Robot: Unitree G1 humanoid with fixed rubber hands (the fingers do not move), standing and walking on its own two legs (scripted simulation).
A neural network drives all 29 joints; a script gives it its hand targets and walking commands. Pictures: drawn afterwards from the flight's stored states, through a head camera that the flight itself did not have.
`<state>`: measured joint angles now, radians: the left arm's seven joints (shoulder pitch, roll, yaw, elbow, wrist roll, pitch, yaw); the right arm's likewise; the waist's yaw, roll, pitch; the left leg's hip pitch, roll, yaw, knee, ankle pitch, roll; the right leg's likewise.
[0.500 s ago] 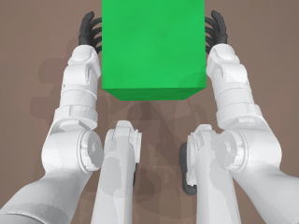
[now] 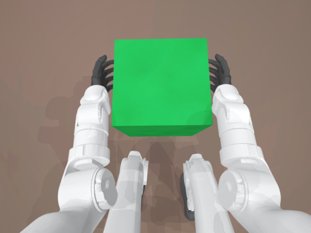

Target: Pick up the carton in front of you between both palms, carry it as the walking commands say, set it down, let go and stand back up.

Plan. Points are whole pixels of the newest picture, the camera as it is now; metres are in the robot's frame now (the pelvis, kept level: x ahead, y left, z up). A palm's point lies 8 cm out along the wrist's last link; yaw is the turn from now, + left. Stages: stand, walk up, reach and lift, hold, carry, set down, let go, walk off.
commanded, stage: reach and lift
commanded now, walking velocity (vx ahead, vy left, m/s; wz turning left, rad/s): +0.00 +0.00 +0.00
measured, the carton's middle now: (160, 96) +0.45 +0.03 -0.11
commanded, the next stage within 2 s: hold in 1.94 s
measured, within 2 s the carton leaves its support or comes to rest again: neither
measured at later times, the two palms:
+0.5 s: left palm (76, 73) +0.40 +0.17 +0.12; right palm (265, 73) +0.41 -0.13 +0.12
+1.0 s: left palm (14, 37) +0.37 +0.16 +0.26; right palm out of the picture +0.37 -0.14 +0.26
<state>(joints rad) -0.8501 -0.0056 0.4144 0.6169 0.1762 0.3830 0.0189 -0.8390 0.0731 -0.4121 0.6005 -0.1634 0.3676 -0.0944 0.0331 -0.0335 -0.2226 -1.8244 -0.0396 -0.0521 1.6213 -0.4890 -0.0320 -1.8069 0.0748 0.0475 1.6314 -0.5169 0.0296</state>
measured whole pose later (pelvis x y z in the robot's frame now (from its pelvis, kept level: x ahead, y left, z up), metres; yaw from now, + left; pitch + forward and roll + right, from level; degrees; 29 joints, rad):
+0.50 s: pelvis +0.05 +0.00 +0.14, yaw +1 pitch +23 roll +0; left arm -0.51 -0.09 0.36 0.59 0.21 0.36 0.02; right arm -0.50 0.13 -0.36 0.58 -0.19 0.34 -0.06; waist 0.02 -0.02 -0.20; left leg -1.08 -0.03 -0.05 1.09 -0.41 -0.02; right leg -1.07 0.05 0.07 1.11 -0.44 0.01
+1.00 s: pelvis +0.08 +0.00 +0.23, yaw +1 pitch -1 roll +0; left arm -0.28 -0.16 0.28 0.38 0.25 0.58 0.00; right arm -0.28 0.15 -0.28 0.39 -0.24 0.57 -0.01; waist 0.01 -0.01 -0.06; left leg -0.25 -0.02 -0.06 0.50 -0.23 -0.01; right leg -0.23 0.03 0.08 0.51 -0.26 0.00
